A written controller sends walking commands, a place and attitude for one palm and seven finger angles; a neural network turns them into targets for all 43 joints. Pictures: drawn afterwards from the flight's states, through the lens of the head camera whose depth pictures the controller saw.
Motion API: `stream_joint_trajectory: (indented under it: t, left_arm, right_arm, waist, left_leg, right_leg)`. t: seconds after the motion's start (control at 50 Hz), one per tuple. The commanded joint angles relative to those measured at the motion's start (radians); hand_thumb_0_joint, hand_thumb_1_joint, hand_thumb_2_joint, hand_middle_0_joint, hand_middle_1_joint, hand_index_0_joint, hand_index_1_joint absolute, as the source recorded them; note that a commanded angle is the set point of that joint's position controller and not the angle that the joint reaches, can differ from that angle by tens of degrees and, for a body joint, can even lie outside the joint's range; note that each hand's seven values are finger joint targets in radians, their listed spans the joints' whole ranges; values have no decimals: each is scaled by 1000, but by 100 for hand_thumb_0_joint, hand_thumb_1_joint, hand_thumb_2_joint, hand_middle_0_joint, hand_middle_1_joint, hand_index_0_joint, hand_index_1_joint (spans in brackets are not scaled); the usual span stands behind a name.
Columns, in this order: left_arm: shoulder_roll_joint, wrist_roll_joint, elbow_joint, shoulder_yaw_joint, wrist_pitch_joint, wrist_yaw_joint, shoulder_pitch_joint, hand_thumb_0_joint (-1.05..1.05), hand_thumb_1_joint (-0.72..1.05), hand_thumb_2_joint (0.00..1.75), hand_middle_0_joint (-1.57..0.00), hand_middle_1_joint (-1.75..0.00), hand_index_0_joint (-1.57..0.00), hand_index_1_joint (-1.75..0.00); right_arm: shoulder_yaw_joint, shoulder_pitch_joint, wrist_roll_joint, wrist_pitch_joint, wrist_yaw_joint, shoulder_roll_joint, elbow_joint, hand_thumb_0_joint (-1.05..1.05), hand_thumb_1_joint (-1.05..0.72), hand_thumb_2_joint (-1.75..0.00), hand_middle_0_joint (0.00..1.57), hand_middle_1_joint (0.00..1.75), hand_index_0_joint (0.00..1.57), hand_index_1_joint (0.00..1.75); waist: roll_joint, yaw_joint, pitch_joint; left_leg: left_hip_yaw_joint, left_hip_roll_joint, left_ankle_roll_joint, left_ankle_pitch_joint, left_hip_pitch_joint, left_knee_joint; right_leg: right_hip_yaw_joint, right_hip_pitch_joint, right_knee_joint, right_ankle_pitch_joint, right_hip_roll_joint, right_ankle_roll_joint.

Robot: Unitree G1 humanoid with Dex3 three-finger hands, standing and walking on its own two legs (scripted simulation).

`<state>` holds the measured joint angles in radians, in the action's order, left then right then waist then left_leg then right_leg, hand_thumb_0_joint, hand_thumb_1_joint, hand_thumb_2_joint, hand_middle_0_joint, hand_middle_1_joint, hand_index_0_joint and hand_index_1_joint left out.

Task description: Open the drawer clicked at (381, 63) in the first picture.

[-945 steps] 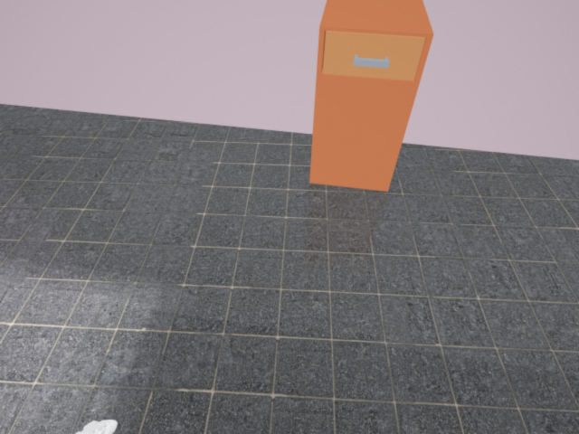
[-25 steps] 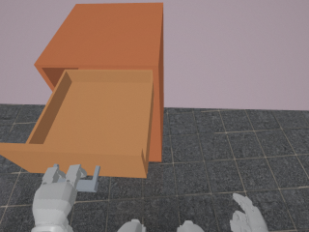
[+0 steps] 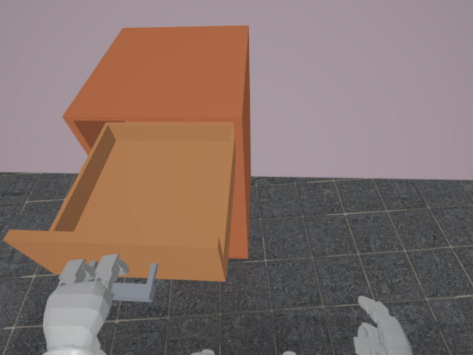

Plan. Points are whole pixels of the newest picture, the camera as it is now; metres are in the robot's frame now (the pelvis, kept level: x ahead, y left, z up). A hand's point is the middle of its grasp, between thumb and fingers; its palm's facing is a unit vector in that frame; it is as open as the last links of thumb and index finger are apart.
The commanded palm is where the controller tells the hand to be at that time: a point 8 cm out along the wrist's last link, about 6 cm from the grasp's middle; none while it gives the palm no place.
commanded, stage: lift the hand off the handle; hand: left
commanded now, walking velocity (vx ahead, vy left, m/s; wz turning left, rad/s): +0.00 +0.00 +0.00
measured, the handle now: (119, 279) +0.25 +0.24 -0.03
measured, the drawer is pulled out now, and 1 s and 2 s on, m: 0.30 0.30 0.30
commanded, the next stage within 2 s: draw the hand back to the body in 1.82 s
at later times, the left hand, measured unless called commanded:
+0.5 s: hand (94, 302) +0.20 +0.24 +0.02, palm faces +0.00 -0.11 -0.99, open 13.9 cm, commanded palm +0.17 +0.24 +0.07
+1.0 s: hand (80, 294) +0.20 +0.24 +0.06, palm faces +0.02 -0.11 -0.99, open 13.9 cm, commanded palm +0.17 +0.24 +0.11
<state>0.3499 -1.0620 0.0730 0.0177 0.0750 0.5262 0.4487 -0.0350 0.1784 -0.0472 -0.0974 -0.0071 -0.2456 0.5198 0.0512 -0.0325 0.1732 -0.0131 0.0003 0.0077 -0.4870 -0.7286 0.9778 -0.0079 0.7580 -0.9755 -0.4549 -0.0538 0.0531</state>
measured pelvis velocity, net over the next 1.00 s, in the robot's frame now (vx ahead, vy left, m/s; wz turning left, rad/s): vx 0.02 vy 0.01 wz -0.01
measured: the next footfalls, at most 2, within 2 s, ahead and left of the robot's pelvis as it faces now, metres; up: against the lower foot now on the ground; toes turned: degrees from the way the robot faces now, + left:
none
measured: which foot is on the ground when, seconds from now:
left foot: down 0.00-1.00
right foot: down 0.00-1.00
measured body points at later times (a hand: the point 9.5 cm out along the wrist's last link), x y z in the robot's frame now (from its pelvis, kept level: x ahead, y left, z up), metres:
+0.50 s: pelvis +0.01 +0.01 +0.02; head +0.04 -0.02 +0.46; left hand +0.19 +0.24 +0.07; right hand +0.21 -0.21 -0.08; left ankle -0.01 +0.12 -0.68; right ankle +0.01 -0.09 -0.68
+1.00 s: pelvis +0.02 +0.01 +0.03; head +0.04 -0.02 +0.48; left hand +0.19 +0.25 +0.11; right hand +0.22 -0.21 -0.07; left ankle -0.01 +0.12 -0.68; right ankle +0.01 -0.09 -0.68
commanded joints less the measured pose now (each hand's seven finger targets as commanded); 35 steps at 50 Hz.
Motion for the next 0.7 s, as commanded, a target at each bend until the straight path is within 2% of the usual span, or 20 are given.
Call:
stream_joint_trajectory:
  t: [0.0,0.02,0.04,0.12,0.14,0.16,0.2,0.22,0.3,0.32,0.4,0.42,0.44,0.5,0.52,0.58,0.6,0.62,0.64,0.68]
  left_arm:
    - [155,1,-190,-96,13,36,-32,0,-50,30,-30,-120,-30,-120]
    - [144,5,-197,-82,14,33,-53,0,-50,30,-30,-120,-30,-120]
    - [171,-4,-210,-101,15,33,-71,0,-50,30,-30,-120,-30,-120]
    - [161,6,-213,-92,8,23,-70,0,-50,30,-30,-120,-30,-120]
    - [177,6,-221,-110,6,20,-54,0,-50,30,-30,-120,-30,-120]
    - [164,11,-210,-101,3,16,-25,0,-50,30,-30,-120,-30,-120]
    - [173,15,-234,-104,-2,4,-41,0,-50,30,-30,-120,-30,-120]
    - [159,21,-227,-92,-3,-4,-21,0,-50,30,-30,-120,-30,-120]
    - [158,25,-260,-82,-6,-26,-9,0,-50,30,-30,-120,-30,-120]
    - [139,28,-262,-66,-4,-30,-8,0,-50,30,-30,-120,-30,-120]
    - [167,18,-300,-93,-1,-31,4,0,-50,30,-30,-120,-30,-120]
    - [144,25,-302,-72,0,-33,12,0,-50,30,-30,-120,-30,-120]
    - [167,16,-315,-94,1,-30,2,0,-50,30,-30,-120,-30,-120]
    - [170,19,-330,-107,-4,-27,55,0,-50,30,-30,-120,-30,-120]
    - [140,29,-337,-77,-7,-30,45,0,-50,30,-30,-120,-30,-120]
    - [157,39,-360,-92,-14,-39,48,0,-50,30,-30,-120,-30,-120]
    - [159,32,-369,-89,-16,-46,42,0,-50,30,-30,-120,-30,-120]
    - [137,40,-384,-64,-15,-52,49,0,-50,30,-30,-120,-30,-120]
    - [143,39,-394,-61,-17,-58,29,0,-50,30,-30,-120,-30,-120]
    - [178,49,-385,-98,-16,-68,47,0,-50,30,-30,-120,-30,-120]
  right_arm:
    - [-28,-93,0,47,-3,-96,-156,0,-90,-90,20,30,20,30]
    - [-33,-95,4,46,2,-96,-154,0,-90,-90,20,30,20,30]
    - [-30,-92,-1,47,-1,-99,-156,0,-90,-90,20,30,20,30]
    - [-31,-95,7,46,2,-93,-154,0,-90,-90,20,30,20,30]
    - [-27,-97,4,47,-1,-95,-160,0,-90,-90,20,30,20,30]
    - [-29,-101,10,46,2,-91,-161,0,-90,-90,20,30,20,30]
    - [-24,-100,7,47,-2,-92,-163,0,-90,-90,20,30,20,30]
    - [-28,-104,13,47,3,-89,-161,0,-90,-90,20,30,20,30]
    - [-18,-104,10,50,-9,-89,-168,0,-90,-90,20,30,20,30]
    - [-24,-106,15,49,-5,-85,-165,0,-90,-90,20,30,20,30]
    - [-19,-98,6,51,-15,-87,-174,0,-90,-90,20,30,20,30]
    - [-22,-105,13,49,-11,-84,-174,0,-90,-90,20,30,20,30]
    - [-20,-99,8,51,-17,-87,-175,0,-90,-90,20,30,20,30]
    - [-18,-104,11,51,-22,-83,-179,0,-90,-90,20,30,20,30]
    - [-22,-108,15,50,-19,-81,-177,0,-90,-90,20,30,20,30]
    - [-21,-114,16,51,-20,-84,-182,0,-90,-90,20,30,20,30]
    - [-18,-105,10,51,-24,-85,-179,0,-90,-90,20,30,20,30]
    - [-23,-112,18,51,-19,-80,-181,0,-90,-90,20,30,20,30]
    - [-20,-107,12,55,-25,-84,-181,0,-90,-90,20,30,20,30]
    - [-17,-114,18,53,-18,-84,-179,0,-90,-90,20,30,20,30]
  waist:
    - [-47,3,148]
    - [-34,7,118]
    - [-39,4,142]
    - [-27,1,125]
    - [-32,-9,153]
    - [-29,-10,118]
    - [-41,-11,157]
    - [-25,-11,118]
    - [-31,-15,140]
    - [-29,-11,99]
    - [-45,-20,128]
    - [-27,-18,85]
    - [-41,-23,121]
    - [-18,-33,128]
    - [-19,-22,96]
    - [-28,-24,91]
    - [-39,-26,136]
    - [-13,-23,93]
    - [-30,-21,119]
    - [-28,-26,87]
  left_leg:
    - [5,31,35,213,140,-116]
    - [7,31,37,204,145,-122]
    - [4,29,35,202,152,-122]
    - [5,30,36,214,175,-140]
    - [4,30,35,225,178,-143]
    - [8,30,35,222,177,-151]
    - [4,29,35,244,193,-158]
    - [6,29,34,244,196,-166]
    - [7,25,33,266,222,-185]
    - [9,22,33,269,229,-192]
    - [10,19,30,298,252,-197]
    - [12,20,29,287,246,-206]
    - [11,19,28,299,252,-201]
    - [12,20,24,326,268,-207]
    - [12,18,26,323,269,-212]
    - [18,15,26,325,280,-224]
    - [16,15,25,347,294,-220]
    - [17,13,26,342,295,-229]
    - [15,12,26,348,306,-225]
    - [17,16,26,324,295,-241]
  right_leg:
    - [46,-111,187,237,21,4]
    - [43,-113,193,238,20,7]
    - [46,-105,195,218,23,5]
    - [39,-132,206,234,21,7]
    - [42,-143,207,241,23,4]
    - [40,-152,211,243,19,8]
    - [43,-171,216,266,23,3]
    - [46,-179,223,280,20,8]
    - [36,-191,232,275,23,4]
    - [39,-187,236,285,18,9]
    - [36,-189,235,295,19,7]
    - [33,-198,239,298,18,10]
    - [36,-194,236,298,20,9]
    - [36,-209,232,318,18,11]
    - [36,-211,239,328,18,11]
    - [44,-222,251,325,18,12]
    - [36,-223,244,331,20,8]
    - [37,-229,251,335,19,10]
    - [36,-216,255,327,24,7]
    - [51,-245,270,326,22,9]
